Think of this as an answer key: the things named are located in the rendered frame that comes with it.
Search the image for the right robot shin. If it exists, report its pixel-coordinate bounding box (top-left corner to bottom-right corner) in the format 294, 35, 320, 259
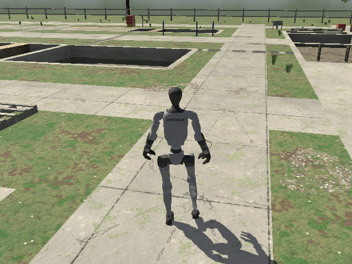
189, 174, 197, 212

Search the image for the left robot shin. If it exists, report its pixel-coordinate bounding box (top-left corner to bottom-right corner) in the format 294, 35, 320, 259
162, 183, 172, 218

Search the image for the right robot forearm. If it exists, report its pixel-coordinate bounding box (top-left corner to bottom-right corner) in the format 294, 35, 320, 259
198, 133, 209, 154

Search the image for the robot right hand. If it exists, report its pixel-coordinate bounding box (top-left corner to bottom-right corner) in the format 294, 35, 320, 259
198, 152, 211, 164

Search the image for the robot shin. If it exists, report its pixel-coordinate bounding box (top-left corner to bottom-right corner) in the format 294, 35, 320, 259
162, 183, 172, 218
189, 174, 197, 212

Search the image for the left robot forearm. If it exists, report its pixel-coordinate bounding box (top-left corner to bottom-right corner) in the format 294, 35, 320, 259
144, 132, 154, 152

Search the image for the robot left upper arm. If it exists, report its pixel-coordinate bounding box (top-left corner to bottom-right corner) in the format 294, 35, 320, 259
148, 111, 164, 141

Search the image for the robot right upper arm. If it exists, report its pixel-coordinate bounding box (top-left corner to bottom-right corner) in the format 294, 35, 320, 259
187, 111, 203, 141

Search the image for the robot left hand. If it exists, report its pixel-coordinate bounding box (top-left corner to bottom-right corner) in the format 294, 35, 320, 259
143, 150, 155, 160

